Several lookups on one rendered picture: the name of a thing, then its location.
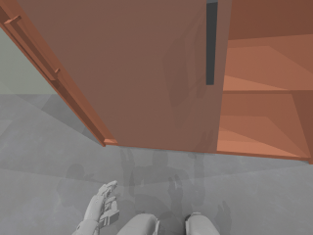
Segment handle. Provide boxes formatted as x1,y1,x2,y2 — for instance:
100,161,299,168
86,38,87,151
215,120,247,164
4,19,58,80
205,0,218,85

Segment wardrobe door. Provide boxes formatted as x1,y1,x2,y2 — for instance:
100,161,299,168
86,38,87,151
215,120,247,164
0,0,115,140
17,0,233,153

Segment left robot hand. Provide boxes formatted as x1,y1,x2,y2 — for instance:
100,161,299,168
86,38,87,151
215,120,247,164
83,180,119,229

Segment robot left thigh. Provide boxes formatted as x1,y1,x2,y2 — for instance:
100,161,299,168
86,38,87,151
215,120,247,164
116,213,161,235

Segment robot thigh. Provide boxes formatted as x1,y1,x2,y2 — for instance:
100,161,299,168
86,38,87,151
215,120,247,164
116,213,161,235
185,215,220,235

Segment robot left forearm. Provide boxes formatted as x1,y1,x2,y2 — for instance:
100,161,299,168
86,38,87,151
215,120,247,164
72,219,100,235

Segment robot right thigh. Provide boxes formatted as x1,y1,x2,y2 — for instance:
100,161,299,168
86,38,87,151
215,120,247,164
185,215,220,235

